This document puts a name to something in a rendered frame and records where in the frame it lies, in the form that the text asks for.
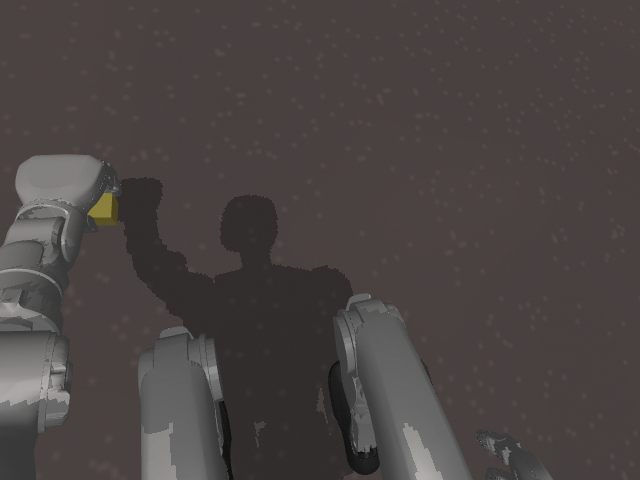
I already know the right robot foot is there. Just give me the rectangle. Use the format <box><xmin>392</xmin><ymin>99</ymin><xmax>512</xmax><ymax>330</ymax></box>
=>
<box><xmin>328</xmin><ymin>361</ymin><xmax>380</xmax><ymax>475</ymax></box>

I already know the left robot arm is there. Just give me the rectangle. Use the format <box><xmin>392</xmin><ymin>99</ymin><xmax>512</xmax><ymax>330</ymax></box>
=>
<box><xmin>0</xmin><ymin>200</ymin><xmax>85</xmax><ymax>480</ymax></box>

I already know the small box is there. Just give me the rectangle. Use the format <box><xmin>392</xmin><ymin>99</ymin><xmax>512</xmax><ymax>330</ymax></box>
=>
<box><xmin>87</xmin><ymin>193</ymin><xmax>118</xmax><ymax>225</ymax></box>

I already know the left robot hand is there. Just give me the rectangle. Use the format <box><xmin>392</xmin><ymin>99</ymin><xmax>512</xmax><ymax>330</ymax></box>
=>
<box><xmin>15</xmin><ymin>154</ymin><xmax>122</xmax><ymax>233</ymax></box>

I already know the right robot hand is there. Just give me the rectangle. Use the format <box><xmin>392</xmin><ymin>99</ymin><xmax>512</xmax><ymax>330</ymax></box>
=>
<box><xmin>476</xmin><ymin>430</ymin><xmax>554</xmax><ymax>480</ymax></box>

